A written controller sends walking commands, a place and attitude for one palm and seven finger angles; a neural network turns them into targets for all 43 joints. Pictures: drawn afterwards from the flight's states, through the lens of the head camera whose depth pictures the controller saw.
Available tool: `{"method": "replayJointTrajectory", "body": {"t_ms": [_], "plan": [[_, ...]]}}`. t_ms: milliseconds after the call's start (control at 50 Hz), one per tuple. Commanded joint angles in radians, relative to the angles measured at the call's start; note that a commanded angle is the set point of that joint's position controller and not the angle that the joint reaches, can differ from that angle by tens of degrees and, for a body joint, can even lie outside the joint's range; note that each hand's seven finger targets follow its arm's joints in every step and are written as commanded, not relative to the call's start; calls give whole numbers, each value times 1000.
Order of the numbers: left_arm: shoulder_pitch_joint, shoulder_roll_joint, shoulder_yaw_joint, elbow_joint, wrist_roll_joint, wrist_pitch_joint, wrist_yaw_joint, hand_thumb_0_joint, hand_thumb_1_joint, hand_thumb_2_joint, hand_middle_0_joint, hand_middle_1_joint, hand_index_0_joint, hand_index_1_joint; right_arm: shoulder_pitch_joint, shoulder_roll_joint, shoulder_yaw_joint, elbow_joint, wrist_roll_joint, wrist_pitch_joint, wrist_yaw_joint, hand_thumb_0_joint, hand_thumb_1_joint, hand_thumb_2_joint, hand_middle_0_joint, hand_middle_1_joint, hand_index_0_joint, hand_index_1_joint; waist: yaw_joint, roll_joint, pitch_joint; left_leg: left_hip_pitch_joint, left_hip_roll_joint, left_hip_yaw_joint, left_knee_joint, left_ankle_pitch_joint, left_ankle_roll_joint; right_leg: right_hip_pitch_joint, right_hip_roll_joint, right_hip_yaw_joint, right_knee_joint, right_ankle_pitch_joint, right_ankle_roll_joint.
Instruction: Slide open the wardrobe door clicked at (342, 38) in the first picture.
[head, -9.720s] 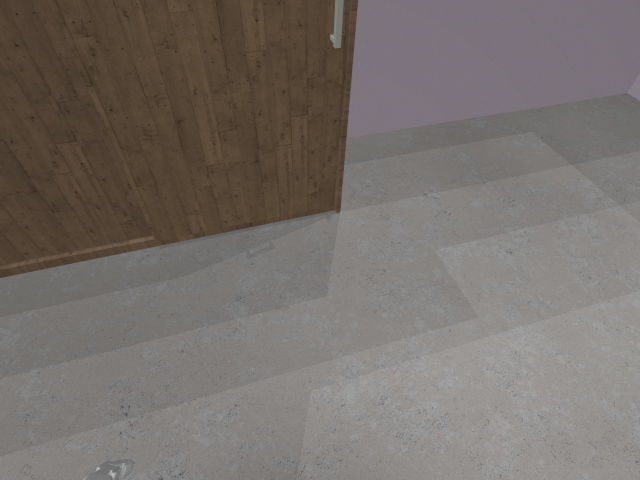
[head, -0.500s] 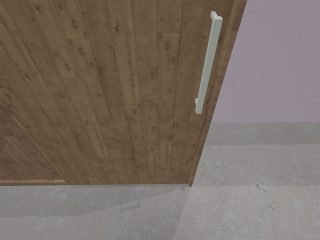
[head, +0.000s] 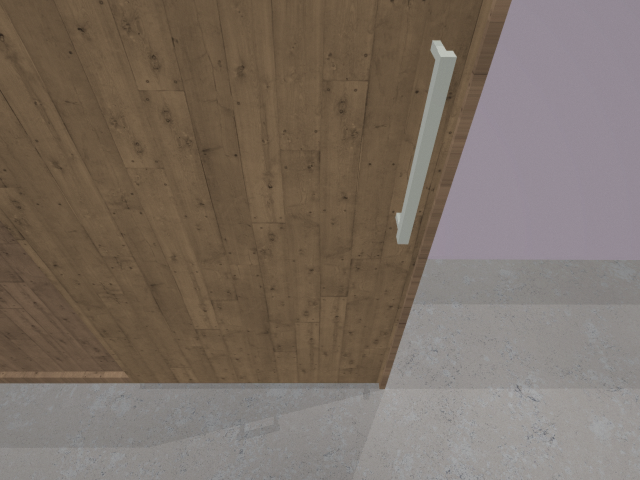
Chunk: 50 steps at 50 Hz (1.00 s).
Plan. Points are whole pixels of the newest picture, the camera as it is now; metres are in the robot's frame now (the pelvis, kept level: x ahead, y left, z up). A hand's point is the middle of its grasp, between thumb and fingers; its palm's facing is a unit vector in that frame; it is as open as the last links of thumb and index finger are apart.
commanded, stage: shuffle to correct the standing spot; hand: right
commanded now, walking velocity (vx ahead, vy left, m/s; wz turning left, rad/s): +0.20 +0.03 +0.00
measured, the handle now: (417, 157) +0.53 -0.11 +0.15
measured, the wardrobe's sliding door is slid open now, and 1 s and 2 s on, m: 0.00 0.00 0.00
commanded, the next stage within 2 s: come to a stop and stand still in 0.06 s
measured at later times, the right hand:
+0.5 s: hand out of the picture +0.07 -0.17 -0.18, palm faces +0.08 +0.98 -0.19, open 7.4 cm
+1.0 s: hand out of the picture +0.11 -0.21 -0.17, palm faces +0.03 +0.97 -0.23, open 7.4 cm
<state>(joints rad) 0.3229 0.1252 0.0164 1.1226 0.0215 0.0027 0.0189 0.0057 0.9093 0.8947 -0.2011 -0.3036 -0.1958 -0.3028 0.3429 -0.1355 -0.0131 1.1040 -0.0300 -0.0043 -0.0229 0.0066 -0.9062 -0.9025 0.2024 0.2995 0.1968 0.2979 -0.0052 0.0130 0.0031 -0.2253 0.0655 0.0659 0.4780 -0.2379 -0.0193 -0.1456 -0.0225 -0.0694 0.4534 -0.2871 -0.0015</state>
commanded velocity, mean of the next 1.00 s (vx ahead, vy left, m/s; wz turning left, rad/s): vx -0.03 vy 0.00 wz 0.00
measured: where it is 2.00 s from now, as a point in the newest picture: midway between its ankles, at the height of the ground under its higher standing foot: outside the picture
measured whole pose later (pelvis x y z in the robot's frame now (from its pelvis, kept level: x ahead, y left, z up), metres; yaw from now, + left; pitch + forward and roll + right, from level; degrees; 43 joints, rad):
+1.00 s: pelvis +0.04 -0.03 -0.01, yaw -1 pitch -3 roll +0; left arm 0.24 0.19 0.02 0.95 0.02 0.02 0.02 0.01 0.91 0.89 -0.20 -0.30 -0.20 -0.30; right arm 0.21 -0.18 0.01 0.96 -0.01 0.01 -0.03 0.01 -0.91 -0.90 0.20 0.30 0.20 0.30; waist 0.01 -0.02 0.04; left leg -0.27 0.06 0.03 0.58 -0.26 -0.02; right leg -0.12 0.01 -0.12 0.55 -0.38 -0.05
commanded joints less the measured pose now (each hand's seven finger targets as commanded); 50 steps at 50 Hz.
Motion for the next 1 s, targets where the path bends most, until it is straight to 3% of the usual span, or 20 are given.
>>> {"method": "replayJointTrajectory", "body": {"t_ms": [0, 120, 180, 200, 240, 260, 280, 420, 620, 640, 660, 680, 700, 720, 780, 800, 860, 900, 940, 980], "plan": [[78, 100, 18, -28, -3, -18, 6, 0, 900, 900, -200, -300, -200, -300, 107, -72, -27, -30, -1, -16, 2, 0, -900, -900, 200, 300, 200, 300, -8, -15, 166, -31, 31, -77, -82, -211, 45, -188, -97, 112, -137, -257, -48], [41, 49, 11, -70, -3, -33, 3, 0, 900, 900, -200, -300, -200, -300, 222, -130, -62, -5, 7, -33, -5, 0, -900, -900, 200, 300, 200, 300, -40, 187, 115, 120, 210, -297, -214, -198, 166, -331, -25, -36, 241, -129, -15], [61, 30, 9, -66, -8, -39, 2, 0, 900, 900, -200, -300, -200, -300, 151, -101, -58, -21, 1, -31, -12, 0, -900, -900, 200, 300, 200, 300, 10, 85, 116, 22, 205, -201, -128, 22, 169, -205, -55, -26, 136, -87, -11], [133, 25, 4, -32, -12, -44, 5, 0, 900, 900, -200, -300, -200, -300, 104, -76, -50, -31, 5, -25, -12, 0, -900, -900, 200, 300, 200, 300, 41, 31, 84, -43, 127, -99, -29, 116, 120, -52, -58, -9, 2, 83, -11], [247, 114, 12, 34, -11, -51, 32, 0, 900, 900, -200, -300, -200, -300, 85, -15, -26, -44, 10, -17, -18, 0, -900, -900, 200, 300, 200, 300, 49, -244, 40, -118, -3, 53, 172, 87, 17, 142, -223, 133, -18, 891, -70], [225, 108, 3, 48, -15, -45, 43, 0, 900, 900, -200, -300, -200, -300, 75, -24, -21, -37, 15, -10, -26, 0, -900, -900, 200, 300, 200, 300, 37, -290, 59, -143, -6, 31, 160, -104, 7, 185, -248, 133, 1, 1244, -88], [201, 120, 3, 43, -14, -38, 47, 0, 900, 900, -200, -300, -200, -300, 75, -40, -25, -31, 17, -4, -29, 0, -900, -900, 200, 300, 200, 300, 30, -238, 68, -131, -8, 29, 141, -170, 11, 202, -242, 120, 8, 1311, -87], [77, 95, 39, -45, -19, -7, 48, 0, 900, 900, -200, -300, -200, -300, 118, -98, -46, -36, 8, 6, -35, 0, -900, -900, 200, 300, 200, 300, -2, 24, 16, 115, 94, -21, 72, 697, 35, 1, -107, -3, 80, 687, -15], [34, 95, 43, -67, -6, -3, 30, 0, 900, 900, -200, -300, -200, -300, 15, -122, -48, -99, 7, 4, -30, 0, -900, -900, 200, 300, 200, 300, 3, 13, -35, 92, 96, -47, 60, 552, 55, 11, -109, 3, 32, 505, -3], [-45, 186, 55, -147, -29, -16, 20, 0, 900, 900, -200, -300, -200, -300, 35, -177, -39, -82, 14, -12, -64, 0, -900, -900, 200, 300, 200, 300, -5, 72, -40, 55, 89, -74, 45, 796, 22, -39, -117, -28, 216, 667, 13], [-25, 160, 48, -200, -23, -23, 13, 0, 900, 900, -200, -300, -200, -300, 47, -228, -55, -111, 2, -33, -55, 0, -900, -900, 200, 300, 200, 300, -17, 32, -108, 240, 134, -62, 69, 1103, 50, -140, -40, -55, 319, 567, 30], [8, 100, 42, -204, -22, -38, 5, 0, 900, 900, -200, -300, -200, -300, 48, -239, -63, -129, -1, -38, -53, 0, -900, -900, 200, 300, 200, 300, -4, 86, -218, 399, 197, -123, 198, 1281, 118, -255, -3, -34, 234, 167, 25], [-9, 102, 42, -207, -23, -35, 7, 0, 900, 900, -200, -300, -200, -300, -11, -223, -47, -145, 10, -32, -51, 0, -900, -900, 200, 300, 200, 300, 20, 82, -223, 373, 202, -89, 262, 1263, 113, -219, 20, -31, 66, 73, 6], [4, 118, 43, -192, -17, -34, 6, 0, 900, 900, -200, -300, -200, -300, -34, -211, -37, -161, 17, -25, -50, 0, -900, -900, 200, 300, 200, 300, 27, 39, -205, 236, 150, -50, 282, 1067, 72, -72, -3, -37, -16, 276, -15], [44, 200, 52, -183, 4, -19, 20, 0, 900, 900, -200, -300, -200, -300, -140, -121, -16, -206, 15, 0, -35, 0, -900, -900, 200, 300, 200, 300, 39, -175, -1, -179, -24, 20, 226, -146, 24, 176, -194, 96, 36, 1115, -74], [39, 208, 47, -193, 7, -14, 23, 0, 900, 900, -200, -300, -200, -300, -142, -112, -16, -211, 14, 8, -32, 0, -900, -900, 200, 300, 200, 300, 34, -178, 40, -199, -45, 29, 214, -198, 34, 181, -192, 96, 42, 1149, -82], [-59, 185, 28, -233, -5, -16, 21, 0, 900, 900, -200, -300, -200, -300, -51, -137, -22, -187, 19, -1, -19, 0, -900, -900, 200, 300, 200, 300, -25, -124, 3, 14, -14, -29, 56, 127, 62, 18, -135, 74, 58, 718, -68], [-52, 159, 20, -238, -8, -6, 14, 0, 900, 900, -200, -300, -200, -300, -81, -170, -8, -180, 20, 1, -13, 0, -900, -900, 200, 300, 200, 300, 12, -50, 96, -15, 66, -146, -35, 101, 88, -121, -68, 69, -54, 18, -31], [-31, 162, 20, -223, -1, -2, 4, 0, 900, 900, -200, -300, -200, -300, -118, -179, -5, -192, 16, 3, -10, 0, -900, -900, 200, 300, 200, 300, 26, 86, 149, -90, 42, -166, -71, -62, 78, -128, -52, 81, -80, -86, -40], [-11, 170, 17, -204, -2, -13, 2, 0, 900, 900, -200, -300, -200, -300, -113, -166, -3, -192, 17, 1, -10, 0, -900, -900, 200, 300, 200, 300, 27, 76, 109, -61, 28, -142, -66, -44, 63, -101, -70, 89, -109, -46, -47]]}}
